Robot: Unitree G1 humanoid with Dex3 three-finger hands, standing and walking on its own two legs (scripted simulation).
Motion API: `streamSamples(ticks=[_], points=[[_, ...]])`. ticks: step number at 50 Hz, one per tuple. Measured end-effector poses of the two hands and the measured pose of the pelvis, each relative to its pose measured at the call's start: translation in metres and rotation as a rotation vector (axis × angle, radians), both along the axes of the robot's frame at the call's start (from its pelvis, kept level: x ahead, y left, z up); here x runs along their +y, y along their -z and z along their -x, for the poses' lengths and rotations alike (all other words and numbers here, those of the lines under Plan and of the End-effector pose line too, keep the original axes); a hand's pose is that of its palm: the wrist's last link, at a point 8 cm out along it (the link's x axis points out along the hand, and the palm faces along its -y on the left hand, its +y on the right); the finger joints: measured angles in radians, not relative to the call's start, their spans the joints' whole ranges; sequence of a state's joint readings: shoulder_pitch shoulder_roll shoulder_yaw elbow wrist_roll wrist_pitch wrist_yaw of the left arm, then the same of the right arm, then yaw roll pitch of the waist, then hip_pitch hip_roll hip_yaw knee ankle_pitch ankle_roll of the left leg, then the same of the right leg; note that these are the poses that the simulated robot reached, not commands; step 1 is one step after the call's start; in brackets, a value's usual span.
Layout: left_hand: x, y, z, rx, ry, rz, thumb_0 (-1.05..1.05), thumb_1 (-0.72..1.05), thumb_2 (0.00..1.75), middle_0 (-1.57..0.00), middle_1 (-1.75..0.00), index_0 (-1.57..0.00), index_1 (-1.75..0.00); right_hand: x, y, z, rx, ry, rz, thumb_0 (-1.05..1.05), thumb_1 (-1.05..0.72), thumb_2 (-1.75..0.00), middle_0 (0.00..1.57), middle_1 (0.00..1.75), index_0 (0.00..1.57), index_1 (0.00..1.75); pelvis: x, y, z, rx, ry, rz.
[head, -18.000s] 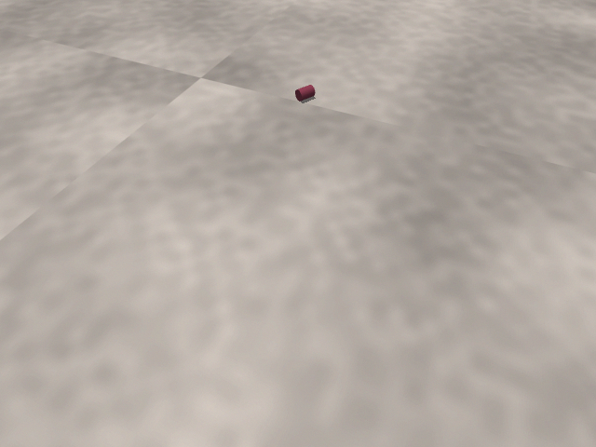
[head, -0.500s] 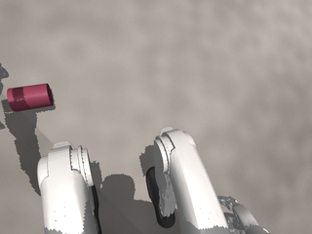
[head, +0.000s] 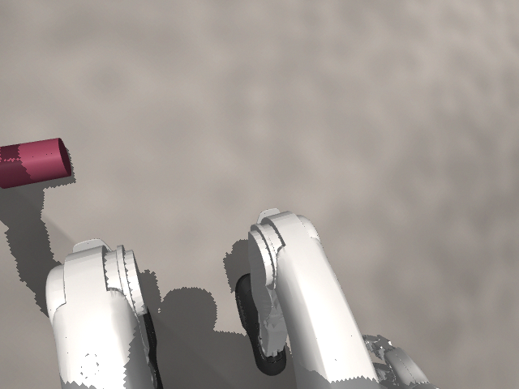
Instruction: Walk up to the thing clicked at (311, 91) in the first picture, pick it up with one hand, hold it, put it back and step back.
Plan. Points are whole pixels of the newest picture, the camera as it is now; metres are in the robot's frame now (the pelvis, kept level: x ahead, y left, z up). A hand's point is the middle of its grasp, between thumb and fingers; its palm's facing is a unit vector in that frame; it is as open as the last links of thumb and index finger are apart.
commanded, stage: rise first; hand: left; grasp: from above
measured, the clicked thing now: (32, 162) +0.48 +0.30 -0.29
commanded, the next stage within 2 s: approach in 0.64 s
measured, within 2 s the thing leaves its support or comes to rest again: neither
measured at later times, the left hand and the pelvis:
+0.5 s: hand out of the picture +0.43 +0.35 -0.16, palm faces -0.43 -0.10 -0.90, open 13.7 cm; pelvis +0.00 +0.00 +0.00, yaw +0 degrees
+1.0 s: hand out of the picture +0.45 +0.31 -0.17, palm faces -0.42 -0.07 -0.90, open 13.8 cm; pelvis +0.00 +0.00 +0.00, yaw +1 degrees
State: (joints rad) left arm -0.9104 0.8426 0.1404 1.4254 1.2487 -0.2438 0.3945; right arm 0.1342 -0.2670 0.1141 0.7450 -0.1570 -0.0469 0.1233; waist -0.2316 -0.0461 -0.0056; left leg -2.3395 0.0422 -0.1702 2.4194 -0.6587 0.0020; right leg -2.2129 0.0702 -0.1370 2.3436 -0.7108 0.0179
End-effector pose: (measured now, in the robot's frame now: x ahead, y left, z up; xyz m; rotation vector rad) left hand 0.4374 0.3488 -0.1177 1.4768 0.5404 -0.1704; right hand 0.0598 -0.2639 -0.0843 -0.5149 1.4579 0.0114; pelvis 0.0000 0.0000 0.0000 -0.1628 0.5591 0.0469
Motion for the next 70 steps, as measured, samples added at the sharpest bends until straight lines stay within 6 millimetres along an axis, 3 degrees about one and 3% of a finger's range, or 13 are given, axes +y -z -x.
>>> streamSamples(ticks=[23, 41, 48, 54, 60, 64, 70], points=[[0.001, -0.011, -0.001, -0.002, 0.009, -0.010, 0.00, -0.47, 0.95, -0.18, -0.91, -0.17, -0.93, 0.002, -0.002, -0.011, -0.032, -0.014, -0.013, 0.00, -0.91, -0.91, 0.20, 0.30, 0.20, 0.30, 0.000, -0.004, 0.000, 0.003, -0.003, 0.001], [-0.001, -0.010, -0.002, 0.007, 0.020, -0.011, 0.00, -0.46, 0.94, -0.19, -0.90, -0.18, -0.92, 0.003, -0.004, -0.006, -0.028, -0.007, -0.006, 0.00, -0.91, -0.90, 0.20, 0.30, 0.20, 0.30, 0.001, -0.004, 0.002, 0.003, -0.005, 0.004], [-0.026, -0.006, -0.011, -0.003, 0.087, -0.002, 0.00, -0.49, 0.96, -0.16, -0.95, -0.16, -0.96, 0.005, -0.006, -0.001, -0.021, -0.007, -0.009, 0.00, -0.91, -0.90, 0.20, 0.30, 0.20, 0.30, 0.001, -0.005, 0.002, 0.009, -0.009, -0.001], [-0.058, -0.009, -0.035, -0.051, 0.105, 0.003, 0.00, -0.49, 0.97, -0.16, -0.96, -0.15, -0.97, 0.002, -0.009, 0.005, -0.036, 0.000, -0.005, 0.00, -0.91, -0.90, 0.20, 0.30, 0.20, 0.30, -0.001, -0.004, 0.002, 0.014, -0.003, -0.003], [-0.072, -0.011, -0.054, -0.062, 0.055, -0.019, 0.00, -0.49, 0.98, -0.17, -0.95, -0.16, -0.96, 0.000, -0.008, 0.022, -0.030, 0.030, -0.023, 0.00, -0.91, -0.90, 0.20, 0.30, 0.20, 0.30, -0.003, -0.002, 0.002, 0.018, 0.009, -0.008], [-0.068, -0.010, -0.054, -0.036, 0.014, -0.031, 0.00, -0.48, 0.98, -0.18, -0.94, -0.17, -0.96, 0.001, -0.004, 0.033, -0.011, 0.061, -0.044, 0.00, -0.91, -0.90, 0.20, 0.30, 0.20, 0.30, -0.004, -0.001, 0.002, 0.014, 0.016, -0.013], [-0.043, -0.001, -0.035, 0.033, -0.034, -0.027, 0.00, -0.50, 0.97, -0.16, -0.95, -0.15, -0.96, 0.005, 0.003, 0.038, 0.023, 0.073, -0.068, 0.01, -0.91, -0.90, 0.20, 0.30, 0.20, 0.30, -0.004, 0.001, 0.002, 0.000, 0.015, -0.018]])
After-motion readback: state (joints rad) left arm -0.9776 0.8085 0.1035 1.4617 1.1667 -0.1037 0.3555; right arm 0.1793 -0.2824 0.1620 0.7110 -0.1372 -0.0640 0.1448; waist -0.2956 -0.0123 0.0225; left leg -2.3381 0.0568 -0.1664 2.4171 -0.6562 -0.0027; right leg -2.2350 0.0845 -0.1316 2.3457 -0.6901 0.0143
